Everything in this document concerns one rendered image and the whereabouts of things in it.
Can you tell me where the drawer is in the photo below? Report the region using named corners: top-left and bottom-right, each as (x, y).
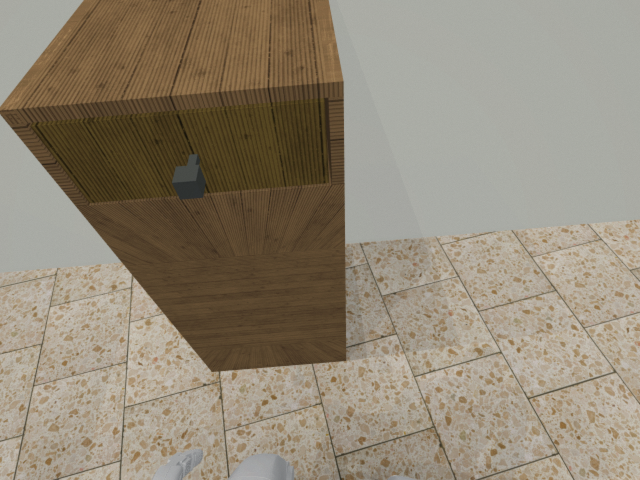
top-left (30, 98), bottom-right (329, 203)

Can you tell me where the left robot hand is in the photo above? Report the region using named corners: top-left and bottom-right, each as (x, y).
top-left (152, 449), bottom-right (203, 480)

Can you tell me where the robot left thigh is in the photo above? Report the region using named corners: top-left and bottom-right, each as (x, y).
top-left (227, 453), bottom-right (294, 480)

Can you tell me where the cabinet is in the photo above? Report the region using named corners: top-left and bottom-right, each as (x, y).
top-left (0, 0), bottom-right (346, 372)

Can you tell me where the handle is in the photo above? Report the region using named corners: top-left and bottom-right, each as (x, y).
top-left (172, 154), bottom-right (206, 200)

